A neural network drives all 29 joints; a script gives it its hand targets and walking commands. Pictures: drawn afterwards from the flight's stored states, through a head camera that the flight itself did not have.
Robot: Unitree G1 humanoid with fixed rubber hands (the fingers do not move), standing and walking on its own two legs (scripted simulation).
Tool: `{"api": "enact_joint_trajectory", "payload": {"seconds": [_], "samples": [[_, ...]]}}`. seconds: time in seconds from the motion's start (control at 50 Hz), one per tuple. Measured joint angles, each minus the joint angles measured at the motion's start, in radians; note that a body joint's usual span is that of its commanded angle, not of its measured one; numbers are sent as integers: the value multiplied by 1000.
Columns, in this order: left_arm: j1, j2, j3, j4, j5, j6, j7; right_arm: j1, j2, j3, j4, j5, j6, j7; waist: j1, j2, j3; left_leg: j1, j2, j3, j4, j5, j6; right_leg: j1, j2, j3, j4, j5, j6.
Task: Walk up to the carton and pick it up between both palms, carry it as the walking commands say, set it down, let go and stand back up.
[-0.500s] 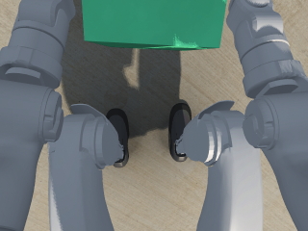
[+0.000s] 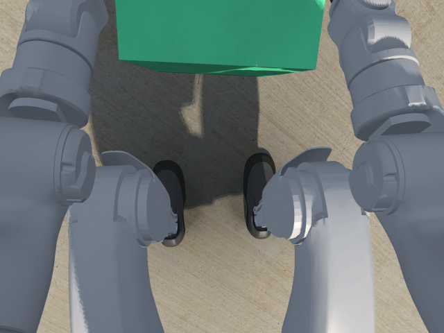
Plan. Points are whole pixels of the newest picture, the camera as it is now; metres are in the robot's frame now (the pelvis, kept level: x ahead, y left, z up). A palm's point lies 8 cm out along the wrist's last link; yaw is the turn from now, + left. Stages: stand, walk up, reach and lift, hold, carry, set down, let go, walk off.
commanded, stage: reach and lift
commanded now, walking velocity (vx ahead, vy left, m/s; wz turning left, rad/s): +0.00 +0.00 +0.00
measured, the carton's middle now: out of the picture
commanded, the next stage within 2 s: none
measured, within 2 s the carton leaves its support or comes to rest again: leaves its support in 0.40 s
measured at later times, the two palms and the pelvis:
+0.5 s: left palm out of the picture +0.57 +0.16 -0.14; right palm out of the picture +0.56 -0.14 -0.14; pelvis +0.00 +0.00 +0.00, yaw +0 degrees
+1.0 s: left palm out of the picture +0.57 +0.16 -0.07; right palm out of the picture +0.56 -0.15 -0.07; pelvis -0.01 +0.00 +0.02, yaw +0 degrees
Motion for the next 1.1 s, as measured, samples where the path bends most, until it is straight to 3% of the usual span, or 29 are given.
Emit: {"api": "enact_joint_trajectory", "payload": {"seconds": [0.2, 0.26, 0.36, 0.48, 0.72, 0.94, 1.1], "samples": [[0, 0, 2, -3, 0, 13, -1, -1, 0, 0, -3, 0, 12, -4, 0, 0, 0, -1, -1, 0, 5, 0, 0, -1, 2, 0, 5, 0, 0], [-1, 0, 1, -18, -1, 35, 4, -1, 0, 16, -20, 0, 31, -25, 0, 0, 0, -1, -1, 0, 6, 0, 0, -1, 2, 1, 5, 1, 0], [-1, -2, -25, -56, -8, 81, 43, -2, 0, 53, -66, 3, 73, -80, 9, 0, 1, 2, -1, 0, 6, 0, 0, -1, 10, 4, 5, 4, 0], [0, -2, -33, -116, -21, 128, 96, 1, 5, 58, -127, 8, 108, -104, 25, 0, 3, 23, -13, -2, 4, 0, -10, 10, 27, 18, 5, 11, 5], [0, -3, -26, -128, -12, 178, 91, 3, 18, 4, -141, 9, 155, -102, 26, 0, 1, 71, -18, -2, 0, 1, -12, 58, 28, 21, 3, 12, 8], [0, -3, -22, -201, 2, 240, 94, 20, 23, -33, -239, 3, 223, -108, 14, 0, 3, 118, -30, -3, -28, 1, -13, 108, 29, 27, -21, 5, 13], [0, -36, 56, -209, 66, 266, 84, 38, 43, -86, -271, -52, 253, -94, 10, 0, 2, 184, -33, -4, -72, 9, -15, 174, 31, 31, -63, 10, 14]]}}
